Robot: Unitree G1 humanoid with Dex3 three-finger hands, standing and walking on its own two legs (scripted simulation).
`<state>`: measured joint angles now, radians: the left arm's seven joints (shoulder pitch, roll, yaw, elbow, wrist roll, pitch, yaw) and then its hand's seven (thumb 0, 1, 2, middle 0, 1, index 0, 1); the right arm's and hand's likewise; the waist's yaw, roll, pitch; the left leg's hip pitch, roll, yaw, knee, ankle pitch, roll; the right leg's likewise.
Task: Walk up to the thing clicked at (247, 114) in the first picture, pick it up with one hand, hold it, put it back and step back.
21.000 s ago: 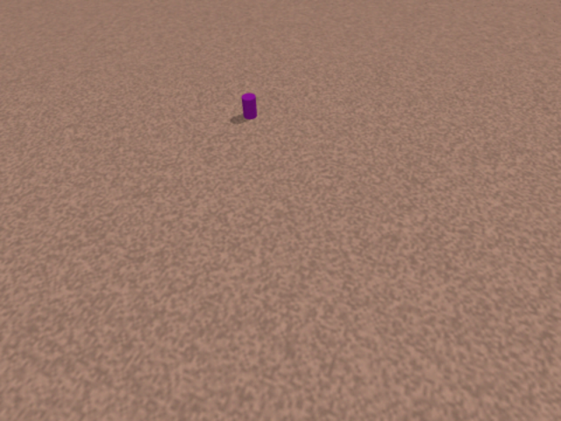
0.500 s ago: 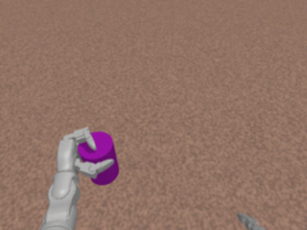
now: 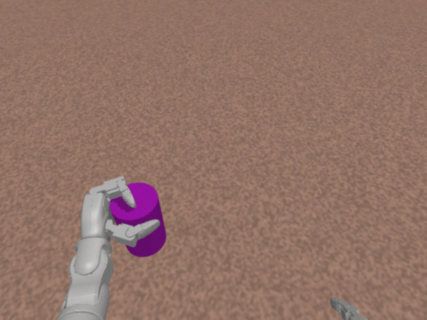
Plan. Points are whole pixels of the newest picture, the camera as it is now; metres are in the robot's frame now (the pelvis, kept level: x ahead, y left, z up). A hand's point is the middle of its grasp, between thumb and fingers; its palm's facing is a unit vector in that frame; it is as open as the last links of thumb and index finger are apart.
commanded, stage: crouch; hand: left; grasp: from the side
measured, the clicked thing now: (140, 220) +0.32 +0.17 -0.01
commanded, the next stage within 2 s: lower in 1.76 s
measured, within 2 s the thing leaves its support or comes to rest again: neither
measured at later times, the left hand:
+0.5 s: hand (148, 233) +0.36 +0.19 -0.16, palm faces +0.18 -0.98 -0.04, open 7.2 cm
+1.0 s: hand (157, 253) +0.40 +0.21 -0.39, palm faces +0.23 -0.97 -0.06, open 7.4 cm
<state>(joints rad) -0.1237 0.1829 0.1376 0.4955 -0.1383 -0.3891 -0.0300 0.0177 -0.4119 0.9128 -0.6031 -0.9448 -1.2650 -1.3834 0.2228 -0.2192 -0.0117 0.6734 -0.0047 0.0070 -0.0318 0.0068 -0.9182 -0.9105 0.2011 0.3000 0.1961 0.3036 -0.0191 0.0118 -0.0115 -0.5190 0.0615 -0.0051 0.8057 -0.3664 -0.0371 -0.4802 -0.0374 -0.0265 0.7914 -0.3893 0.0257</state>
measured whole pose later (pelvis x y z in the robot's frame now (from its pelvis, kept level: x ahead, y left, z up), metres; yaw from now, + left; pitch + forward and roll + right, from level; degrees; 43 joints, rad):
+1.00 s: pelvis -0.08 +0.00 -0.34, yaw -4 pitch +32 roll -4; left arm -0.70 0.42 0.52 1.17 -0.03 -0.80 -0.05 0.02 -0.43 0.94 -0.62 -0.94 -1.23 -1.41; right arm 0.08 -0.25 0.03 0.75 -0.14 0.02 0.09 0.00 -0.94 -0.92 0.20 0.30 0.20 0.30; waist -0.15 -0.02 -0.10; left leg -2.07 0.06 -0.14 2.18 -0.67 -0.07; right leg -2.02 0.00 -0.02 2.15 -0.70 0.02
